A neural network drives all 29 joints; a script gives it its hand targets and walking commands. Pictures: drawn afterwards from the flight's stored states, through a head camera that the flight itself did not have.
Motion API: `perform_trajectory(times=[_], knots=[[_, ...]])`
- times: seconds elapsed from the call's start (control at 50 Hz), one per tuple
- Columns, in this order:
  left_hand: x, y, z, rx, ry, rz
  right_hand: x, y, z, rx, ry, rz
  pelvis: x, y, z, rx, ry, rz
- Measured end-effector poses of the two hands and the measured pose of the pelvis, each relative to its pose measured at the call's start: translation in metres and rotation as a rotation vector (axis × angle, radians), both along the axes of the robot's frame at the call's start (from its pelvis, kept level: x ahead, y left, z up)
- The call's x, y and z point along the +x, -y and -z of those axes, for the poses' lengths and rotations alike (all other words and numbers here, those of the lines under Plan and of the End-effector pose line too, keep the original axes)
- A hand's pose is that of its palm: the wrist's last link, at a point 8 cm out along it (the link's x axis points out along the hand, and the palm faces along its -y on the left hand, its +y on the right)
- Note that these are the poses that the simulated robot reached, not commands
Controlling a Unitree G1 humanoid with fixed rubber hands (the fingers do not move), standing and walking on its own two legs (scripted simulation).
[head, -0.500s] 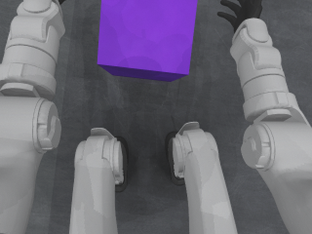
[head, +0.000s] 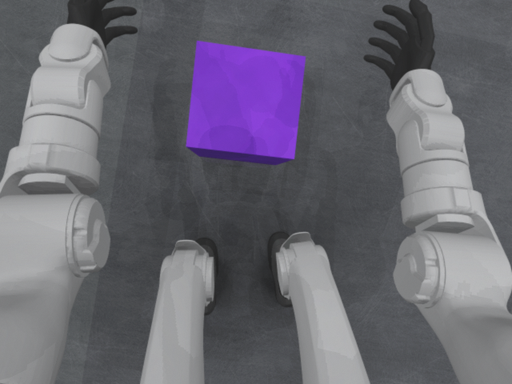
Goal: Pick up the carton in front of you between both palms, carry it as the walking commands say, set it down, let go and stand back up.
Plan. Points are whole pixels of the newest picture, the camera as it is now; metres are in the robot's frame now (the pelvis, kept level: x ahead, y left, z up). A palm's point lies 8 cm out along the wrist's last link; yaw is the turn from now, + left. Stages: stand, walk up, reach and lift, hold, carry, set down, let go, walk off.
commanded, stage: set down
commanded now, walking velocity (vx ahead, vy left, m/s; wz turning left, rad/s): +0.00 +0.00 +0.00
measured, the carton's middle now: (243, 114) +0.53 -0.02 -0.43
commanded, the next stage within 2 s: let go in 0.20 s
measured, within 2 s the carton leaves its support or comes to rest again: neither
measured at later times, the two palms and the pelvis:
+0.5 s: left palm (14, 65) +0.48 +0.20 +0.01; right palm (480, 88) +0.46 -0.22 +0.01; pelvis +0.04 -0.01 +0.13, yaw +2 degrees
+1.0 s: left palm out of the picture +0.32 +0.22 +0.12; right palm out of the picture +0.29 -0.24 +0.13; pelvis +0.10 -0.01 +0.21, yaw +1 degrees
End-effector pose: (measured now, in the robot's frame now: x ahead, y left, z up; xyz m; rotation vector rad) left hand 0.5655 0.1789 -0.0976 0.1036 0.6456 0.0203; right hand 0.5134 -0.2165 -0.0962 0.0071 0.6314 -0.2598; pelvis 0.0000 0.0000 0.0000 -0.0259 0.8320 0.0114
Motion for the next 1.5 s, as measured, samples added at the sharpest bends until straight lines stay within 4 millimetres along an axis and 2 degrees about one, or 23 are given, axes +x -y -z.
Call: perform_trajectory(times=[0.18,0.32,0.4,0.48,0.58,0.72,0.98,1.08,1.16,1.26,1.5], knots=[[-0.003,-0.004,-0.054,-0.001,0.002,0.004,-0.002,-0.001,-0.052,-0.005,0.002,-0.011,0.009,0.001,-0.052,0.002,0.008,-0.003],[-0.013,-0.008,-0.081,0.027,-0.014,-0.005,-0.007,-0.004,-0.079,-0.029,-0.019,-0.059,0.017,0.002,-0.085,0.005,0.021,-0.007],[-0.036,-0.013,-0.092,0.069,-0.037,-0.029,-0.023,-0.005,-0.090,-0.060,-0.056,-0.127,0.027,0.003,-0.105,0.012,0.043,-0.010],[-0.072,-0.018,-0.104,0.094,-0.065,-0.055,-0.048,0.000,-0.105,-0.087,-0.106,-0.192,0.038,0.006,-0.125,0.019,0.090,-0.013],[-0.111,-0.022,-0.127,0.093,-0.086,-0.061,-0.080,0.013,-0.132,-0.103,-0.144,-0.230,0.053,0.010,-0.148,0.024,0.175,-0.014],[-0.148,-0.025,-0.162,0.086,-0.088,-0.048,-0.120,0.023,-0.171,-0.095,-0.150,-0.228,0.071,0.013,-0.171,0.028,0.288,-0.010],[-0.240,-0.039,-0.215,0.085,-0.117,-0.036,-0.214,0.022,-0.226,-0.085,-0.172,-0.213,0.096,0.009,-0.207,0.028,0.569,-0.001],[-0.270,-0.047,-0.232,0.085,-0.122,-0.038,-0.239,0.021,-0.242,-0.087,-0.176,-0.214,0.103,0.006,-0.216,0.027,0.692,0.000],[-0.288,-0.052,-0.242,0.085,-0.129,-0.040,-0.247,0.018,-0.248,-0.085,-0.174,-0.225,0.106,0.002,-0.219,0.027,0.774,0.002],[-0.302,-0.056,-0.249,0.085,-0.143,-0.044,-0.246,0.014,-0.249,-0.083,-0.172,-0.241,0.105,-0.001,-0.220,0.028,0.851,0.002],[-0.308,-0.053,-0.251,0.079,-0.152,-0.043,-0.248,0.015,-0.251,-0.096,-0.192,-0.242,0.100,0.001,-0.218,0.030,0.931,0.001]])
